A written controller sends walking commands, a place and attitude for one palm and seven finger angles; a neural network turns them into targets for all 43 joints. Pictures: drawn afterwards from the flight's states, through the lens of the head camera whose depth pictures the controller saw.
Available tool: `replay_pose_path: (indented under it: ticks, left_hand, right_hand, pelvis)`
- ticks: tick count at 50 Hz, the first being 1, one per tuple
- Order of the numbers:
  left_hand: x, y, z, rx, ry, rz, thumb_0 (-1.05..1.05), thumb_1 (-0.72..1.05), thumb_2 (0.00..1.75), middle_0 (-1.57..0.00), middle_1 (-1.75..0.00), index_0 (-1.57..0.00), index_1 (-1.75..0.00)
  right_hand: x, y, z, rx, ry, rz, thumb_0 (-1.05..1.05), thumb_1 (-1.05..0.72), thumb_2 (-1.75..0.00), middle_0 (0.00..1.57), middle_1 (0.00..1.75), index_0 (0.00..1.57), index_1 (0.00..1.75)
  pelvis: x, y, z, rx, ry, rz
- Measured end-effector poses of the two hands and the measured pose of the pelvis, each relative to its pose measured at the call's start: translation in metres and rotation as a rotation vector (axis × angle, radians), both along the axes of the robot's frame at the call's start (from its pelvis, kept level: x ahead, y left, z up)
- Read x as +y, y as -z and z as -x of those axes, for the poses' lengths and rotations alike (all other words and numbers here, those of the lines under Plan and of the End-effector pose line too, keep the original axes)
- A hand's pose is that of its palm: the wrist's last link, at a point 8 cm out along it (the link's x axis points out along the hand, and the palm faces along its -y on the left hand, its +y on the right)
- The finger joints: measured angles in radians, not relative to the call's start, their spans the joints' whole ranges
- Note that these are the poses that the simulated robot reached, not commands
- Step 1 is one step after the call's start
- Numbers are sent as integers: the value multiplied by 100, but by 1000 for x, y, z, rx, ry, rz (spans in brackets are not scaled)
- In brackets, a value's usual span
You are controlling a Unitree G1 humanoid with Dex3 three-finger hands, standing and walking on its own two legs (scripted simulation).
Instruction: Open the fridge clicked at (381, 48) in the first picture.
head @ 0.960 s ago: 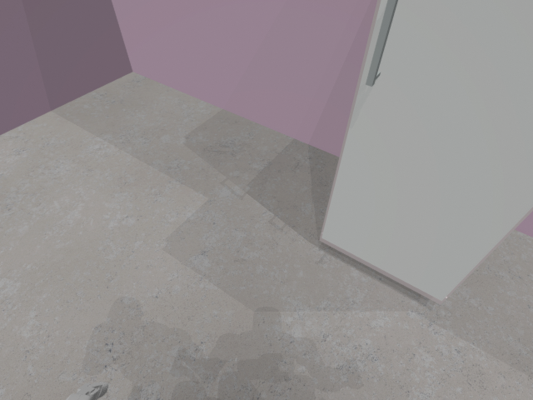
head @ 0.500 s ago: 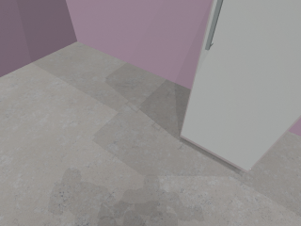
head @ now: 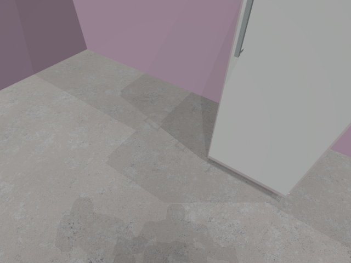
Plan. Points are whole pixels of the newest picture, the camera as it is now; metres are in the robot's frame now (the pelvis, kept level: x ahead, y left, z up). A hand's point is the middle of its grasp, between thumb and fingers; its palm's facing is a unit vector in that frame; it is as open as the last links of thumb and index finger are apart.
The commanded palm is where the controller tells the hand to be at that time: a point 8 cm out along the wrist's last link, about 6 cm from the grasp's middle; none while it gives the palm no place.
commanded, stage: look at it before walking up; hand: left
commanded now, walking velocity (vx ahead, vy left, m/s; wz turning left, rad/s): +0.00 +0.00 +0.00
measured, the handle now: (247, 19) +0.86 -0.21 +0.20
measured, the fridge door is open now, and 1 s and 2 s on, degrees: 0 0 0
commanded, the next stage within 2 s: turn to face it in 0.48 s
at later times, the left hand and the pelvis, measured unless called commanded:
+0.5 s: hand out of the picture +0.08 +0.25 -0.16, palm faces -0.03 -0.94 -0.33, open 7.4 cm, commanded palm none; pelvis +0.01 +0.00 +0.00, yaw +0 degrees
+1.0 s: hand out of the picture +0.07 +0.18 -0.18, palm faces -0.17 -0.94 -0.29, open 7.4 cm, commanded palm none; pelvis -0.01 -0.02 -0.03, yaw -12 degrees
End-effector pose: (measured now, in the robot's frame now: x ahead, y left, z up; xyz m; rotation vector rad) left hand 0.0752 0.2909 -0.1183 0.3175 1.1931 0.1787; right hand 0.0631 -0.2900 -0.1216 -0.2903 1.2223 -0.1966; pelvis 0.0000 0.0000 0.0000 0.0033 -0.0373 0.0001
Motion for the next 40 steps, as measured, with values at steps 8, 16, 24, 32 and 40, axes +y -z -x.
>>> replay_pose_path:
  ticks: [8,16,24,32,40]
  left_hand:
    - [-1,1,1,7,2,4,0,90,90,-21,-30,-20,-30]
    - [1,2,2,20,-4,4,0,90,90,-21,-30,-20,-30]
    - [2,1,2,22,-6,0,0,90,90,-21,-30,-20,-30]
    - [3,1,-1,22,-5,-2,0,90,90,-21,-30,-20,-30]
    - [-12,13,2,72,27,16,0,90,90,-20,-30,-20,-30]
  right_hand:
    - [0,-1,-1,0,1,1,1,-91,-90,20,29,21,30]
    - [0,-2,-5,1,0,6,1,-91,-90,20,29,21,30]
    - [0,-3,-12,-12,-2,7,1,-91,-90,20,29,21,30]
    - [1,-4,-17,-16,-7,8,1,-91,-90,20,29,21,30]
    - [13,7,-4,-44,68,-19,1,-91,-90,20,29,20,30]
  pelvis:
    - [1,0,-1,5,2,1]
    - [1,-1,-3,5,1,1]
    - [2,-1,-6,3,3,1]
    - [2,-1,-7,6,7,1]
    - [1,6,-1,12,80,-6]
